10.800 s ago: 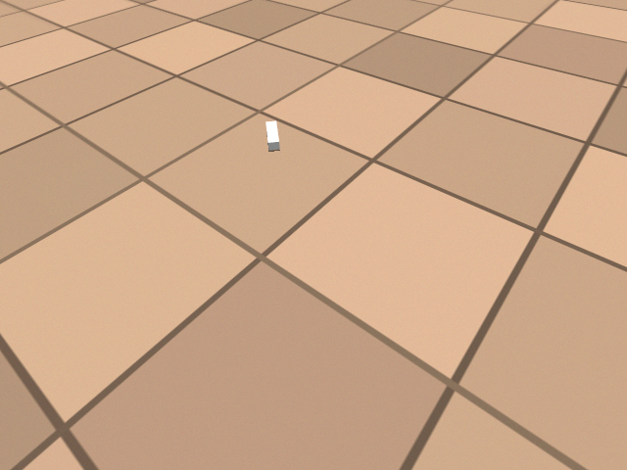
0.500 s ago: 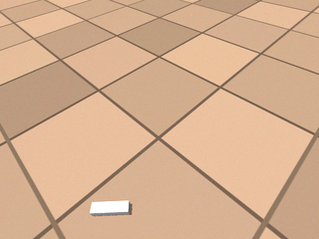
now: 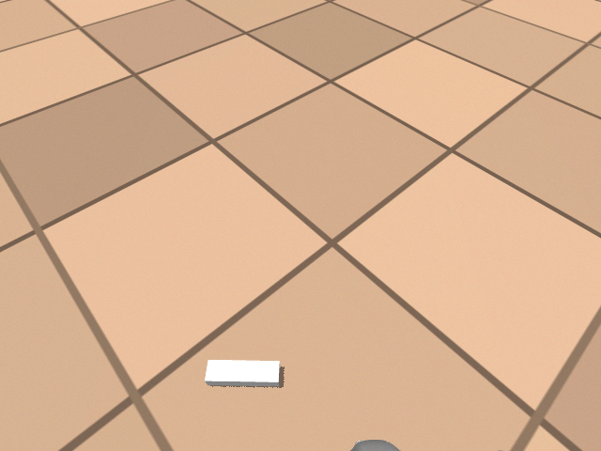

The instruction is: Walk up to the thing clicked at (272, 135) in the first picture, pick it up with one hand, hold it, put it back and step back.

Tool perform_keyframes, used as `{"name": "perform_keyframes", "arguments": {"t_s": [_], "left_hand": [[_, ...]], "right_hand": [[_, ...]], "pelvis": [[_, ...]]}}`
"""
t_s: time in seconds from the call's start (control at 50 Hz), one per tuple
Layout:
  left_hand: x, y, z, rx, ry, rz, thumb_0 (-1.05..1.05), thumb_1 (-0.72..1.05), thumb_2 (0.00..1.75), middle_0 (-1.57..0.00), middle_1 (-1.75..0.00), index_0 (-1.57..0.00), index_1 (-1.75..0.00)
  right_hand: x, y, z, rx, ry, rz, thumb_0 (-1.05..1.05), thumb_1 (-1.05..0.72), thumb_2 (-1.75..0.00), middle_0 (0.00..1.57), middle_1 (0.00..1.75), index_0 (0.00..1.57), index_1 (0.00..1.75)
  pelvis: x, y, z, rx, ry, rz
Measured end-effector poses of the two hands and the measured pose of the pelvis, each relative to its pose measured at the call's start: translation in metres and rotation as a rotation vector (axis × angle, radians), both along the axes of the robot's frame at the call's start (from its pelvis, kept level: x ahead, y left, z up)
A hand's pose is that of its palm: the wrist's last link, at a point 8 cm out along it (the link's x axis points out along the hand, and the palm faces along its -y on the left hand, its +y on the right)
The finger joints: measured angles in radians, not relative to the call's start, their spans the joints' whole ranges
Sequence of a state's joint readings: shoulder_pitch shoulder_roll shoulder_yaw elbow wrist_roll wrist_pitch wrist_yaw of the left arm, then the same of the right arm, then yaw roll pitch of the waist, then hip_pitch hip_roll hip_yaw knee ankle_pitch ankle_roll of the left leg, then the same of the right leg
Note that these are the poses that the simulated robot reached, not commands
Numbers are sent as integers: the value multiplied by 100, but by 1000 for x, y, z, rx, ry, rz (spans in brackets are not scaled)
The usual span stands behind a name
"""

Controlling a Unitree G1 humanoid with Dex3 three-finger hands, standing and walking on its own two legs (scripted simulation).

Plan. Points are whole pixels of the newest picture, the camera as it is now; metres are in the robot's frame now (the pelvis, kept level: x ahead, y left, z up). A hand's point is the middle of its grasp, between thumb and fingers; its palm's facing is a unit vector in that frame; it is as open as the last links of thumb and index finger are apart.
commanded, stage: walk up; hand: left
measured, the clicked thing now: (243, 373) +0.43 +0.19 -0.74
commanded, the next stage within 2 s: stand in 1.56 s
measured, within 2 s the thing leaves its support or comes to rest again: neither
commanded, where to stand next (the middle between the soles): +0.03 -0.03 m, yaw -3 degrees
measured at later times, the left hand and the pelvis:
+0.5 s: hand out of the picture +0.11 +0.21 -0.14, palm faces -0.08 -0.93 -0.36, open 7.4 cm; pelvis -0.01 -0.04 +0.00, yaw -2 degrees
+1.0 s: hand out of the picture +0.09 +0.22 -0.13, palm faces -0.02 -0.94 -0.35, open 7.4 cm; pelvis -0.01 -0.04 +0.02, yaw -3 degrees
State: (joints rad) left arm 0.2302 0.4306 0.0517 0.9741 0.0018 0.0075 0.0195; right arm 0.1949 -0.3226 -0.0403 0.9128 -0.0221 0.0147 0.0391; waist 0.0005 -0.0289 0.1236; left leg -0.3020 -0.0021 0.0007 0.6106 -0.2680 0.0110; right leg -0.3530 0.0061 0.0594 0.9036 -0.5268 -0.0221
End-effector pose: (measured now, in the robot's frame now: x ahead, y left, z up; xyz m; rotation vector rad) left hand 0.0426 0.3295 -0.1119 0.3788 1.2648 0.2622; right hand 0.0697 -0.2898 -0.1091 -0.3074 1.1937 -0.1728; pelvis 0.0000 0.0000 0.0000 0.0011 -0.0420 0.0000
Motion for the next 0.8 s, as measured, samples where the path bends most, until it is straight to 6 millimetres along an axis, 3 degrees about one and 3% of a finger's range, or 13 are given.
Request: {"name": "perform_keyframes", "arguments": {"t_s": [0.1,0.28,0.38,0.48,0.62,0.8], "left_hand": [[16,-13,-5,-36,10,-27,1,90,90,-20,-30,-21,-30],[43,-42,-3,-24,-73,-78,0,90,90,-20,-30,-21,-30],[46,-66,6,-40,-97,-108,1,90,90,-20,-30,-21,-30],[55,-77,8,-62,-133,-126,1,90,90,-21,-30,-21,-30],[63,-79,6,-93,-160,-100,1,90,90,-21,-30,-21,-30],[54,-77,17,-86,-142,-89,1,90,90,-21,-30,-21,-30]], "right_hand": [[9,-7,4,-37,-50,-18,1,-90,-90,21,30,21,30],[7,-64,1,-107,-72,-36,1,-90,-90,21,30,21,30],[2,-77,3,-93,-68,-62,1,-90,-90,20,30,20,30],[-8,-74,0,-76,-50,-59,1,-90,-90,20,30,20,30],[-27,-52,2,-32,-6,-44,1,-90,-90,20,30,20,30],[-22,-48,6,-6,-31,-51,1,-90,-90,21,30,21,30]], "pelvis": [[4,1,-1,1,-4,-24],[-5,-31,-11,-22,-4,-47],[-5,-40,-4,14,-6,-62],[-6,-39,-2,8,6,-45],[-9,-40,4,11,-12,-48],[-11,-40,13,3,-20,-48]]}}
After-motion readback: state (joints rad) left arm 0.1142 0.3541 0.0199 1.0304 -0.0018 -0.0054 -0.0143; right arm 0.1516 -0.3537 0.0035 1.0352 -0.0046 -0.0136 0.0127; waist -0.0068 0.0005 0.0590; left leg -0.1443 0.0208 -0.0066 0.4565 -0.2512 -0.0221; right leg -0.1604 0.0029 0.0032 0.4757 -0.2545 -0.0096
